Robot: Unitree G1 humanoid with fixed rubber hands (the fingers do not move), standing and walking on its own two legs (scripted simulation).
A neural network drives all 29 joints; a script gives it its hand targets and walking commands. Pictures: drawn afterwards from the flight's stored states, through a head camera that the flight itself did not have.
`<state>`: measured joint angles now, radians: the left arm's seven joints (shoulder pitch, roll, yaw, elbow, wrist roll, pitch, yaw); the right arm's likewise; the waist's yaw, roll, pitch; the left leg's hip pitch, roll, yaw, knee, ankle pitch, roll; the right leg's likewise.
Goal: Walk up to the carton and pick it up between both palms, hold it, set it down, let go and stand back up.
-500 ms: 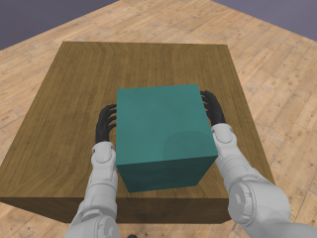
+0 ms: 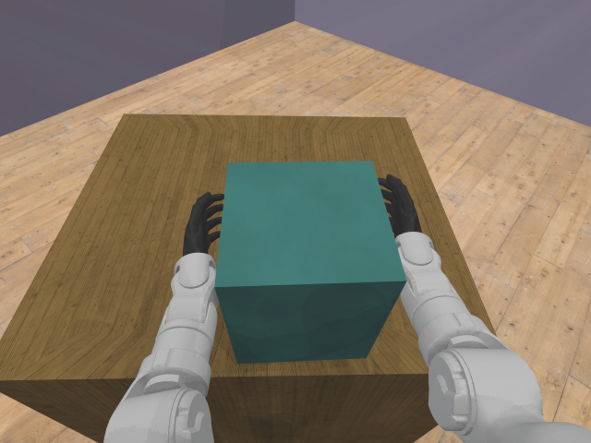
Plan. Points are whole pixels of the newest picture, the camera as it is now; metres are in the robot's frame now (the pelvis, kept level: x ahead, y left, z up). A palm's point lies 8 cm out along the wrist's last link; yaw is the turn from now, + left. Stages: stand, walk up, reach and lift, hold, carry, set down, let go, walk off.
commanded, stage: reach and lift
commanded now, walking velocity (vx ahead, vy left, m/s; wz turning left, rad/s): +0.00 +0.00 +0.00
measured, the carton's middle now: (301, 267) +0.36 +0.03 +0.02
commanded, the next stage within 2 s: none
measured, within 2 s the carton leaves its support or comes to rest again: neither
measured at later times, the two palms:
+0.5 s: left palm (197, 222) +0.36 +0.17 +0.11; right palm (421, 215) +0.38 -0.13 +0.13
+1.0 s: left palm (189, 203) +0.35 +0.17 +0.16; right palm (432, 208) +0.36 -0.13 +0.16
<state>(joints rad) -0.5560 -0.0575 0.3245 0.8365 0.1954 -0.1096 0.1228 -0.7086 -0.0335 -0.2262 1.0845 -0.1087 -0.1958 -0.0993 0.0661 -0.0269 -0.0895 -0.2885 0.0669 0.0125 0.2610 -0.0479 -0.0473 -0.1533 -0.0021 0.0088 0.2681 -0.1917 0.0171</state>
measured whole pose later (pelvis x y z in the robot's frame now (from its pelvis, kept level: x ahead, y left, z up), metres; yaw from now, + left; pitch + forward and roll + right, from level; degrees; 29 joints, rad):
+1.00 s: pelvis -0.01 +0.01 +0.00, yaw +1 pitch -3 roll +0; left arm -0.52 -0.05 0.25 0.27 0.26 0.46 0.04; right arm -0.66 -0.05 -0.05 0.69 0.15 0.18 -0.16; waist -0.05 -0.05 -0.06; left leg -0.16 0.04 0.01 0.29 -0.07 -0.03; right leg -0.01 -0.03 0.00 0.28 -0.21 0.04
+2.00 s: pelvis +0.00 +0.00 +0.00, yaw +2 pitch -6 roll +0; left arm -0.55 -0.04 0.27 0.11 0.29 0.63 -0.01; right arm -0.69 -0.08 -0.01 0.56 0.24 0.30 -0.21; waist -0.08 -0.06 -0.04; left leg -0.11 0.04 -0.01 0.28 -0.08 -0.03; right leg 0.05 -0.02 -0.01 0.27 -0.22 0.03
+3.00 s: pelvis +0.00 +0.00 +0.00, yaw +2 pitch -7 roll +0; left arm -0.49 -0.04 0.25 -0.02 0.30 0.73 -0.03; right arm -0.67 -0.07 0.01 0.47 0.27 0.38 -0.22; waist -0.08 -0.06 -0.02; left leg -0.09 0.04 -0.01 0.29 -0.09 -0.04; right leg 0.07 -0.03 -0.02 0.27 -0.23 0.03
